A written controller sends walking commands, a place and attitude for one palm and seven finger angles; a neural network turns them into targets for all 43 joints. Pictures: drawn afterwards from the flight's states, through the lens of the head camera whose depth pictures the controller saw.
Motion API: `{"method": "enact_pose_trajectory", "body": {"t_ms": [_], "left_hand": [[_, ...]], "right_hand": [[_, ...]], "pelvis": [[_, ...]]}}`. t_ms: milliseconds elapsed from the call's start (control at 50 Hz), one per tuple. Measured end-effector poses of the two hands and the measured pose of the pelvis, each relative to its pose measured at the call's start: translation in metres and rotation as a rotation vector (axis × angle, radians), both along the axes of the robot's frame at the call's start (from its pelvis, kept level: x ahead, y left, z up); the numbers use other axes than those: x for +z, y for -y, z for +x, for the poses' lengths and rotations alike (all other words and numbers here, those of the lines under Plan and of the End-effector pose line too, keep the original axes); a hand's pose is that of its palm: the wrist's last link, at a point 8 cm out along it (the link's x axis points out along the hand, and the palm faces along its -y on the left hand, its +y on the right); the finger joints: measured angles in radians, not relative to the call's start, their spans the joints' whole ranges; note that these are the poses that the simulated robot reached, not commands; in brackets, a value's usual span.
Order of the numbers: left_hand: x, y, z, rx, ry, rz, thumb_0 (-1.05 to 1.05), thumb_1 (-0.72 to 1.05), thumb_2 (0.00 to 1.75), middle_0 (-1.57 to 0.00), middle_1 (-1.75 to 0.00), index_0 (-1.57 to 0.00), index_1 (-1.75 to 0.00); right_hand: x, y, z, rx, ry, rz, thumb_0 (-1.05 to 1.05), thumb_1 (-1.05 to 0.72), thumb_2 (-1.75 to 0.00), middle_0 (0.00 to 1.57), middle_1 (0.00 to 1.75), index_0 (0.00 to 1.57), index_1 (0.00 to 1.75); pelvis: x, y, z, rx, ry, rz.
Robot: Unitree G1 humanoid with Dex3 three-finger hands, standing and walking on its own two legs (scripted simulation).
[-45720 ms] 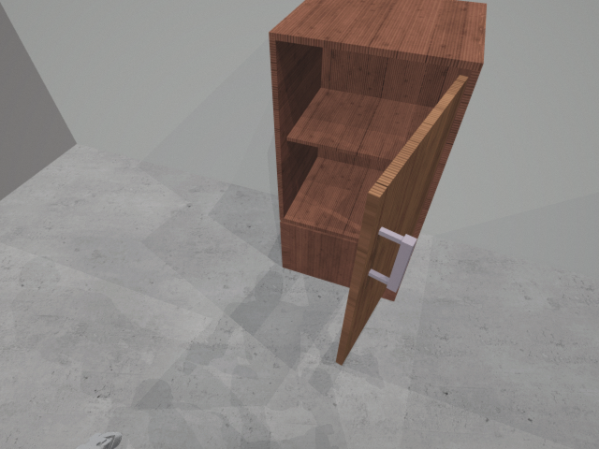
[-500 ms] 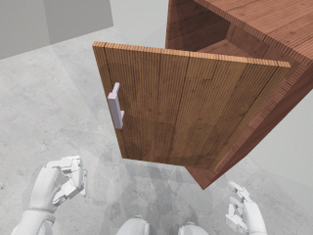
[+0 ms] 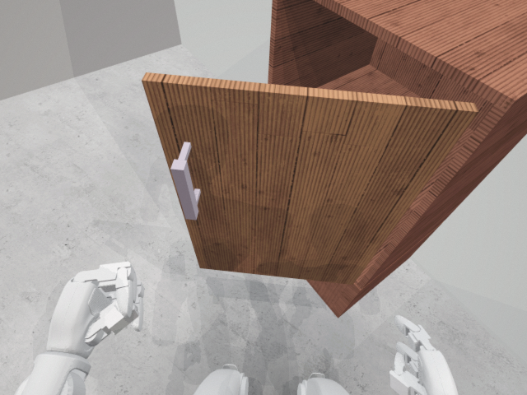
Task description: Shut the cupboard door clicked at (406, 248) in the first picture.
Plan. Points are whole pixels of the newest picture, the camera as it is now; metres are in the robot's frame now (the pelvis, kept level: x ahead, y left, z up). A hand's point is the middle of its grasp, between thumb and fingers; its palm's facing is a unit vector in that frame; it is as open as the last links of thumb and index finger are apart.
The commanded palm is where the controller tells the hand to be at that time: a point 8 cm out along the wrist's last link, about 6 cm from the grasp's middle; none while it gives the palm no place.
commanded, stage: bring the fist close to the handle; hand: left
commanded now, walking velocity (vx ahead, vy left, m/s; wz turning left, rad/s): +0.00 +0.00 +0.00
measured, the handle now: (189, 183) +0.43 +0.16 +0.05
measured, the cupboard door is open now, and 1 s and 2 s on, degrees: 48 48 44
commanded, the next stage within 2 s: push the door shut along its arc in 1.44 s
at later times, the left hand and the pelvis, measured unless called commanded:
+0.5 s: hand (166, 279) +0.26 +0.15 +0.05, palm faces -0.06 -1.00 -0.04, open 3.1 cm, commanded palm +0.25 +0.21 +0.06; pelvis +0.00 -0.01 +0.00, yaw +0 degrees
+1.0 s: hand (197, 242) +0.32 +0.12 +0.05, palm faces -0.07 -1.00 -0.03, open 3.1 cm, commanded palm +0.31 +0.18 +0.06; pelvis +0.00 -0.02 +0.00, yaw +0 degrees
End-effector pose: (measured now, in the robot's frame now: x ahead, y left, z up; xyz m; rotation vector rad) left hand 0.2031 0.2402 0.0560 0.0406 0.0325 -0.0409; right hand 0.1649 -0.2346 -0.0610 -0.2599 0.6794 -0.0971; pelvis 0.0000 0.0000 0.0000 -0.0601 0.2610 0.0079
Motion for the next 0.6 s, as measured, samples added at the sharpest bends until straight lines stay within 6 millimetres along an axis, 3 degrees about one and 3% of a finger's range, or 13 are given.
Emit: {"method": "enact_pose_trajectory", "body": {"t_ms": [180,600], "left_hand": [[0.001,0.009,0.004,-0.003,0.014,0.0,0.02,0.9,0.9,-1.3,-1.5,-1.3,-1.5],[0.001,0.037,0.052,-0.018,0.031,-0.005,0.02,0.9,0.9,-1.3,-1.5,-1.3,-1.5]], "right_hand": [[-0.003,0.0,0.007,0.02,0.015,0.013,0.01,-0.9,-0.9,0.21,0.3,0.21,0.3],[-0.012,0.02,-0.009,-0.026,-0.067,0.017,0.01,-0.9,-0.9,0.2,0.3,0.21,0.3]], "pelvis": [[-0.002,0.006,0.0,0.006,-0.002,0.002],[0.001,0.016,0.004,-0.005,-0.007,0.02]]}}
